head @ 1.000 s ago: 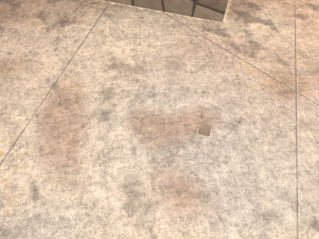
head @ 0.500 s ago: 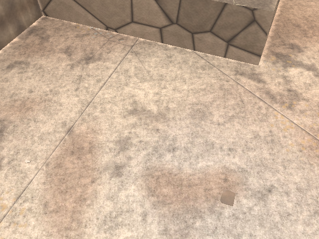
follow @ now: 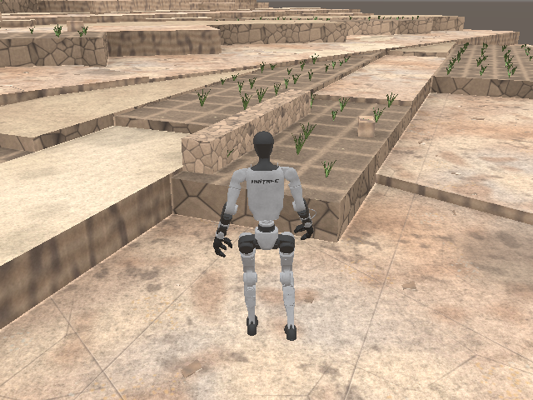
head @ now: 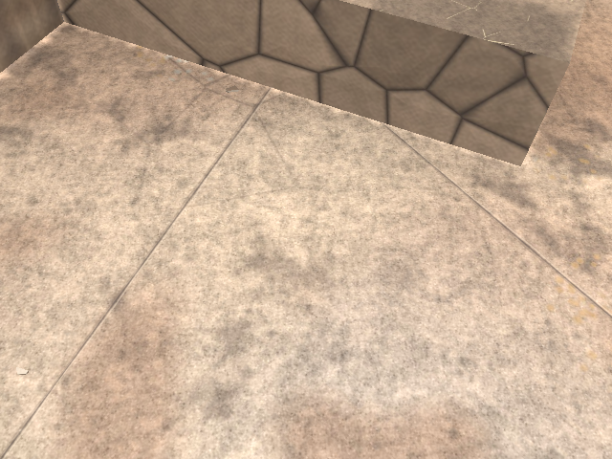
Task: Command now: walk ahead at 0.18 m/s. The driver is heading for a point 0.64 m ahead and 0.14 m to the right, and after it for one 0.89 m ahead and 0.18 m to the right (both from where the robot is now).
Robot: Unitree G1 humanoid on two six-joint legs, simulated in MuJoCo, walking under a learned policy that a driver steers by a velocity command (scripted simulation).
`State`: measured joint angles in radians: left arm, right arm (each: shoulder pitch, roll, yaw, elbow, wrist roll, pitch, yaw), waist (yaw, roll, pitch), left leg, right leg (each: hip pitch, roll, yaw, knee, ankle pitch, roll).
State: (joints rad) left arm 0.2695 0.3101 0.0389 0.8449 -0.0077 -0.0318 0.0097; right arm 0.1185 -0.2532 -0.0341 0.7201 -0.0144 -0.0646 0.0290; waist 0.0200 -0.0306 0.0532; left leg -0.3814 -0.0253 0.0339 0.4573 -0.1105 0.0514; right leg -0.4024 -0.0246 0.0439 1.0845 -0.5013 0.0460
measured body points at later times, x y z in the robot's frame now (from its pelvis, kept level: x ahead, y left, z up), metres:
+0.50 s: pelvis +0.08 -0.02 +0.00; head +0.09 -0.02 +0.45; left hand +0.18 +0.24 -0.13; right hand +0.18 -0.28 -0.13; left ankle +0.08 +0.09 -0.73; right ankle +0.09 -0.15 -0.74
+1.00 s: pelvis +0.09 -0.02 +0.00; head +0.10 -0.02 +0.45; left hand +0.15 +0.24 -0.14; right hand +0.15 -0.28 -0.14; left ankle +0.08 +0.09 -0.74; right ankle +0.09 -0.15 -0.74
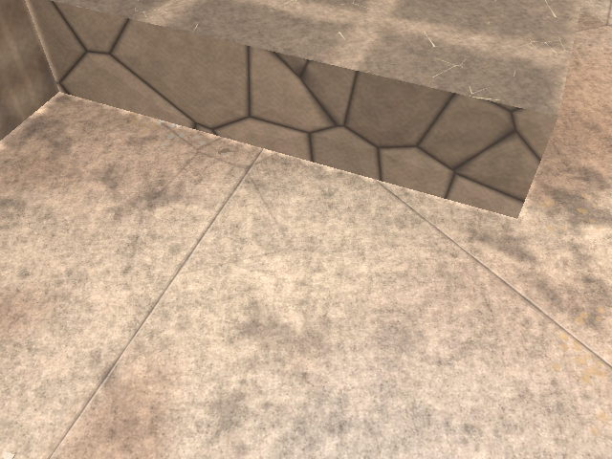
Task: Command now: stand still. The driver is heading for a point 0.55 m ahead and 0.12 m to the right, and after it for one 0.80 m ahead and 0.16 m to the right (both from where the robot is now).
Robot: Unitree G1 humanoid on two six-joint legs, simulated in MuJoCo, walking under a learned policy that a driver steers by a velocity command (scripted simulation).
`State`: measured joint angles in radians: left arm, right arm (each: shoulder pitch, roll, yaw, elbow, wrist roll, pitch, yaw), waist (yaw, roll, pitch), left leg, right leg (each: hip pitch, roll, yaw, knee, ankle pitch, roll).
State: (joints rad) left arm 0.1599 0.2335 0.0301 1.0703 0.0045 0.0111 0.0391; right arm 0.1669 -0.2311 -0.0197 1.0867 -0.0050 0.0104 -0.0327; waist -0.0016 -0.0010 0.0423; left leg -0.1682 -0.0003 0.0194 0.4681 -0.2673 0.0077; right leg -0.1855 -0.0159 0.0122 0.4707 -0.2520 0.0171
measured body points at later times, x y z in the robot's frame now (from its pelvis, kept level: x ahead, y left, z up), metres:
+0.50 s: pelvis +0.02 -0.01 +0.00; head +0.02 -0.03 +0.45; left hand +0.04 +0.24 -0.15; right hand +0.01 -0.27 -0.16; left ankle -0.01 +0.11 -0.74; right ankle +0.00 -0.12 -0.72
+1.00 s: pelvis +0.25 -0.01 -0.02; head +0.28 -0.01 +0.42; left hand +0.12 +0.23 -0.15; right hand +0.49 -0.22 -0.12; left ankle +0.40 +0.09 -0.74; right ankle +0.02 -0.13 -0.74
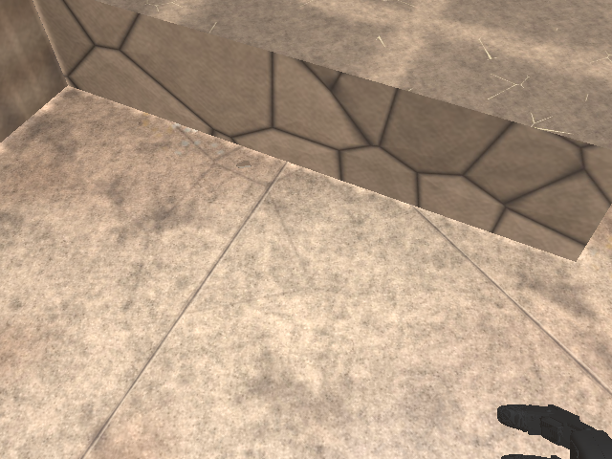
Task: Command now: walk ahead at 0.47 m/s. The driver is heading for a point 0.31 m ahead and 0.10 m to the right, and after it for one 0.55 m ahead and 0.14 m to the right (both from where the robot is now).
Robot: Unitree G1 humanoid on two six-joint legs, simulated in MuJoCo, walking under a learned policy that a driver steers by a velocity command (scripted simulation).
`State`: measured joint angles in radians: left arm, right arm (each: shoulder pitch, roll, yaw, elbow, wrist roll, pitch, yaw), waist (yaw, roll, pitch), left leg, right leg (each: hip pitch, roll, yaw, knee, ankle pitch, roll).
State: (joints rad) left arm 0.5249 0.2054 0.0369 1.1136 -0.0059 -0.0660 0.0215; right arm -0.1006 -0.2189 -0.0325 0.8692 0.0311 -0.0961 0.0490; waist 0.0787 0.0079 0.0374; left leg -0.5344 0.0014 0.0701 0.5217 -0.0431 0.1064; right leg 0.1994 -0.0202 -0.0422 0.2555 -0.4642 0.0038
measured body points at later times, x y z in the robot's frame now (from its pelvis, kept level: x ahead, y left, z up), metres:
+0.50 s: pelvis +0.25 +0.00 +0.01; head +0.28 -0.03 +0.46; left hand +0.46 +0.21 -0.09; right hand +0.25 -0.28 -0.14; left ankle +0.15 +0.11 -0.71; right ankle +0.36 -0.11 -0.71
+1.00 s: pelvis +0.34 +0.01 +0.02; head +0.38 +0.00 +0.46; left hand +0.61 +0.19 -0.08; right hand +0.33 -0.30 -0.09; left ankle +0.42 +0.12 -0.72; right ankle +0.36 -0.11 -0.71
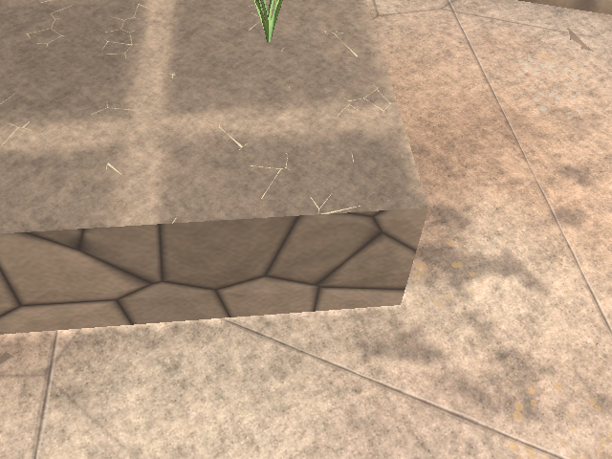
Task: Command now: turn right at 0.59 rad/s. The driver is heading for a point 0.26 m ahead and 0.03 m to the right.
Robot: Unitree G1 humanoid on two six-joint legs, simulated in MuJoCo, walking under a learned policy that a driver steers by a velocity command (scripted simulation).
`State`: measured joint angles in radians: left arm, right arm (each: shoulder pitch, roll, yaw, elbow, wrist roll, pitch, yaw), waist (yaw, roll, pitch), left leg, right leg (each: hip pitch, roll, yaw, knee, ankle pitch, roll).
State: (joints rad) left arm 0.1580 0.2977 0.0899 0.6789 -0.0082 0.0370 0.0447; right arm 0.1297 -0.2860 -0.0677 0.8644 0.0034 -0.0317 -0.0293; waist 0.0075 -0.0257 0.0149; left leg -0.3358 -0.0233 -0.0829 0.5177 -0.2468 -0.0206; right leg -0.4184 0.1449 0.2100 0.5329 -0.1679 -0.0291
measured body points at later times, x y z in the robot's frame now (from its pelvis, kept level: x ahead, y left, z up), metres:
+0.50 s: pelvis +0.00 -0.03 +0.00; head +0.04 -0.05 +0.45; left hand +0.26 +0.18 -0.07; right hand +0.02 -0.35 -0.12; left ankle +0.01 +0.13 -0.70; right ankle -0.02 -0.13 -0.73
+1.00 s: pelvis +0.01 -0.03 +0.00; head +0.02 -0.02 +0.45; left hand +0.23 +0.16 -0.11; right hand +0.03 -0.32 -0.11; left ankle +0.05 +0.10 -0.73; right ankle -0.02 -0.13 -0.73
